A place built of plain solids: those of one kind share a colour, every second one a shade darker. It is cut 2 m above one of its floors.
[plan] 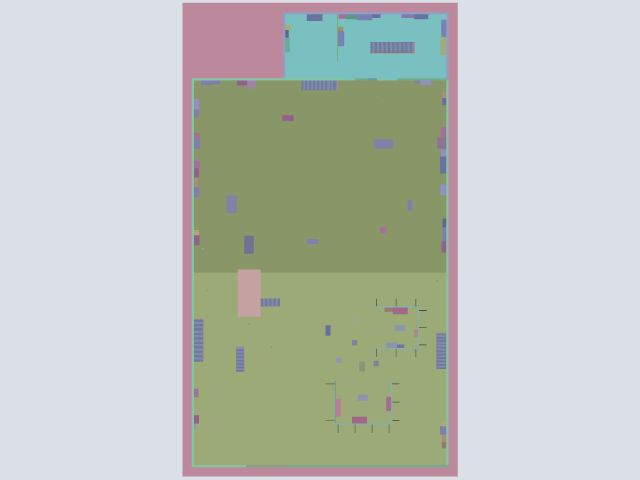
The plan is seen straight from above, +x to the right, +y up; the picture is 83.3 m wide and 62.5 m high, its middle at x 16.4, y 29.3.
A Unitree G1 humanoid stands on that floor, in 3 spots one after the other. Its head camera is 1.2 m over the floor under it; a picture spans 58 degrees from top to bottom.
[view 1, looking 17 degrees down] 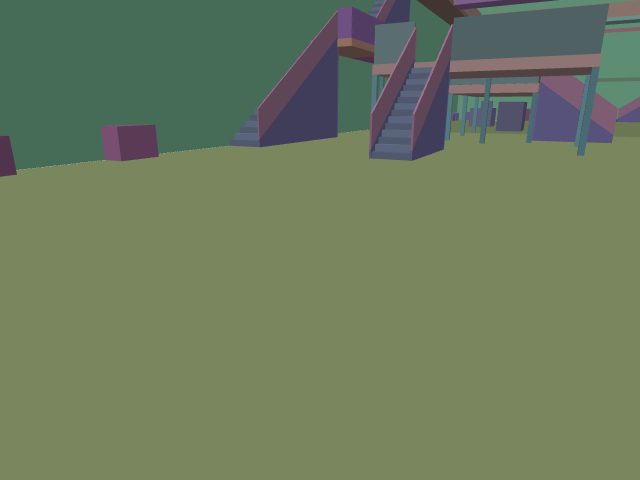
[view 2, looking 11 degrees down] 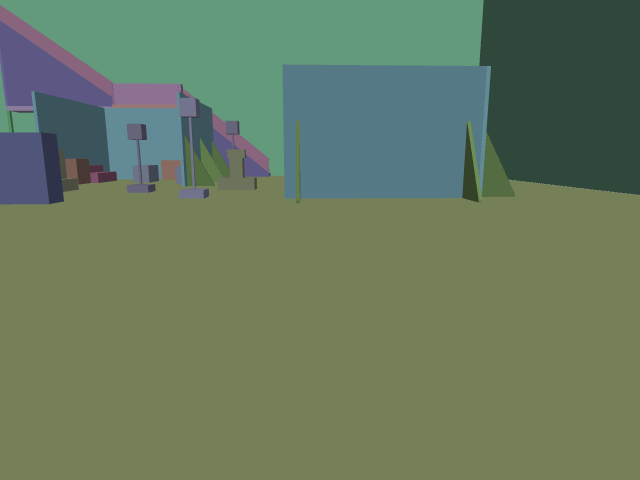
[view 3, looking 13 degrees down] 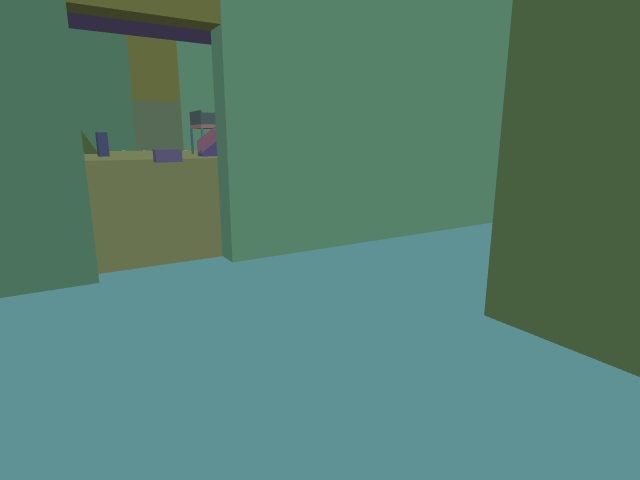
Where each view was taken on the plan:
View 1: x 9.46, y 2.00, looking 118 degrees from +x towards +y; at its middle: floor_bay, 4.10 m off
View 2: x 5.99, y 10.40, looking -2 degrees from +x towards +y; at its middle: floor_bay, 6.29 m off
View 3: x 21.23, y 54.38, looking -122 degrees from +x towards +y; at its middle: wall_bay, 4.86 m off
